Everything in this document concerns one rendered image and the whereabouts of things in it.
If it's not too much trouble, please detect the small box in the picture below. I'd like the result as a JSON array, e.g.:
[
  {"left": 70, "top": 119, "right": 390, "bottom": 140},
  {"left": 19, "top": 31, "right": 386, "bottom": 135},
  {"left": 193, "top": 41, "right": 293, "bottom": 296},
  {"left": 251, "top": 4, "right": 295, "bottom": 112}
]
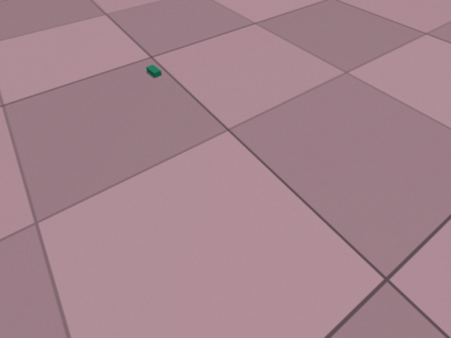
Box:
[{"left": 147, "top": 65, "right": 162, "bottom": 78}]

